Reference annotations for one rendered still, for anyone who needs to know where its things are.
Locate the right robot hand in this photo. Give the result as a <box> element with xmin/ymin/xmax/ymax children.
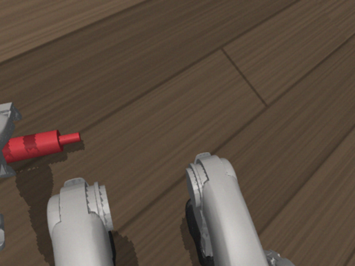
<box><xmin>263</xmin><ymin>249</ymin><xmax>295</xmax><ymax>266</ymax></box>

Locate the right robot foot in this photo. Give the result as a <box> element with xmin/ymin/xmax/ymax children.
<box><xmin>185</xmin><ymin>199</ymin><xmax>215</xmax><ymax>266</ymax></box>

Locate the left robot hand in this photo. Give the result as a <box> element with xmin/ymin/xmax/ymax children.
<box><xmin>0</xmin><ymin>102</ymin><xmax>22</xmax><ymax>178</ymax></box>

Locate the bottle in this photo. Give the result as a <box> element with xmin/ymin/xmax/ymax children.
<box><xmin>2</xmin><ymin>130</ymin><xmax>81</xmax><ymax>163</ymax></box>

